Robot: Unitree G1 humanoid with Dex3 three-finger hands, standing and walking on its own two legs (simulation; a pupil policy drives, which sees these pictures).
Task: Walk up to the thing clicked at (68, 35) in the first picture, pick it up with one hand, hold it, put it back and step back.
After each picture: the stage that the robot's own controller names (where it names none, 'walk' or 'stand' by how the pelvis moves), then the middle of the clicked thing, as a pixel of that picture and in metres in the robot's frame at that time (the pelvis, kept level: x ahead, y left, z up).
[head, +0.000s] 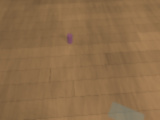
stand; (69, 38) +1.47 +0.21 -0.72
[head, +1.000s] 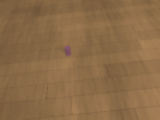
walk; (67, 50) +1.33 +0.33 -0.72
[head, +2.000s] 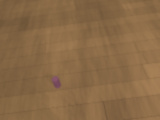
walk; (56, 82) +0.83 +0.38 -0.72
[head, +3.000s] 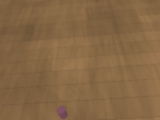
walk; (62, 112) +0.52 +0.27 -0.71
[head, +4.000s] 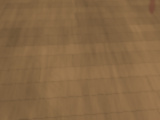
stand; out of the picture +0.39 +0.23 -0.70
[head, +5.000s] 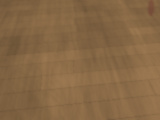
stand; out of the picture +0.35 +0.23 -0.72
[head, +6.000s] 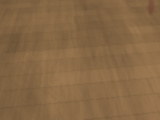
stand; out of the picture +0.36 +0.23 -0.73
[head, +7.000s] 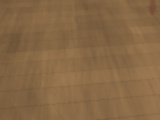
stand; out of the picture +0.35 +0.23 -0.73
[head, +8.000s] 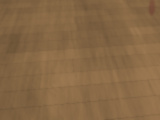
stand; out of the picture +0.34 +0.23 -0.73
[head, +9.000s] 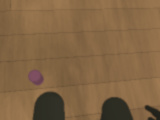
go down; (36, 77) +0.40 +0.25 -0.43
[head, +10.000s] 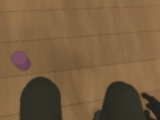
go down; (21, 61) +0.42 +0.29 -0.31
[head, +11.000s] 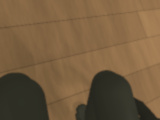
close in; out of the picture +0.38 +0.32 -0.23
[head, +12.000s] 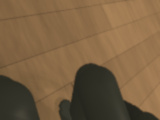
close; out of the picture +0.37 +0.33 -0.21
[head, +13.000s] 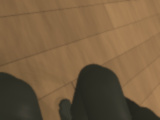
lift; out of the picture +0.36 +0.33 -0.22
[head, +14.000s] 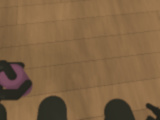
lift; (17, 81) +0.32 +0.23 -0.01
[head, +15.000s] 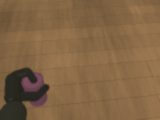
hold; (35, 90) +0.32 +0.19 -0.01
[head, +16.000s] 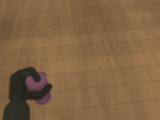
hold; (39, 89) +0.33 +0.18 +0.00
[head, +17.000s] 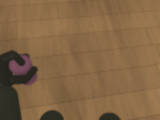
crouch; (24, 71) +0.39 +0.22 -0.06
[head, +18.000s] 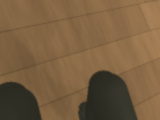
lower; out of the picture +0.42 +0.33 -0.16
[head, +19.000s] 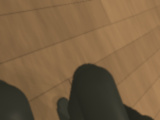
lower; out of the picture +0.38 +0.35 -0.22
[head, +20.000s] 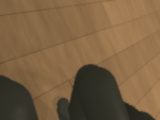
lower; out of the picture +0.38 +0.35 -0.22
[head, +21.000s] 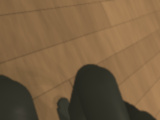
lower; out of the picture +0.38 +0.35 -0.22
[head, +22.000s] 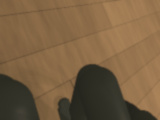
lower; out of the picture +0.38 +0.35 -0.22
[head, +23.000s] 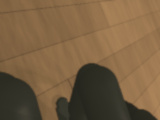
open; out of the picture +0.36 +0.33 -0.22
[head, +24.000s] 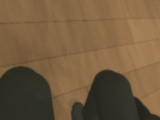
stand; out of the picture +0.38 +0.32 -0.24
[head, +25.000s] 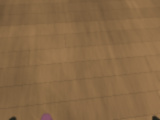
stand; out of the picture +0.36 +0.23 -0.61
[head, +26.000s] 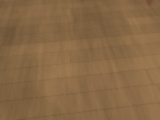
stand; out of the picture +0.38 +0.24 -0.66
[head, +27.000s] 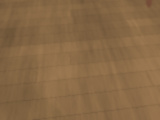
stand; out of the picture +0.37 +0.23 -0.67
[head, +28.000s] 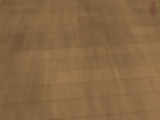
stand; out of the picture +0.39 +0.22 -0.72
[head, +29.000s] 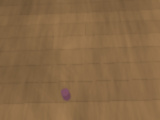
walk; (65, 94) +0.51 +0.20 -0.69
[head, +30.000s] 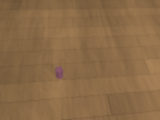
walk; (59, 72) +0.79 +0.18 -0.71
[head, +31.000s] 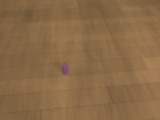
stand; (65, 69) +1.02 +0.23 -0.70
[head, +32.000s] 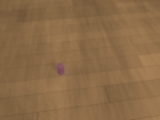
stand; (60, 69) +1.00 +0.25 -0.73
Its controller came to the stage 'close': yes
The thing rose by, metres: 0.70
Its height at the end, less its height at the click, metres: +0.00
